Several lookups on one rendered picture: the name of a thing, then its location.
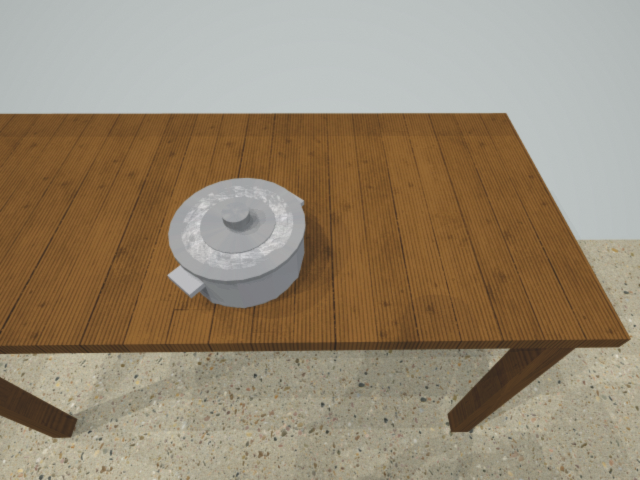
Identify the pot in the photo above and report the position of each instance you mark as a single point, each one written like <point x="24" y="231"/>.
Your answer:
<point x="242" y="295"/>

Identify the table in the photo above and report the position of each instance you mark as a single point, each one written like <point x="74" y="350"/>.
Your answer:
<point x="423" y="231"/>

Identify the knob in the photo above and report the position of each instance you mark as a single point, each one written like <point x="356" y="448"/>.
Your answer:
<point x="235" y="215"/>

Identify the lid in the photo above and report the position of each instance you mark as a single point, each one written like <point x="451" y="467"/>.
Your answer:
<point x="206" y="248"/>

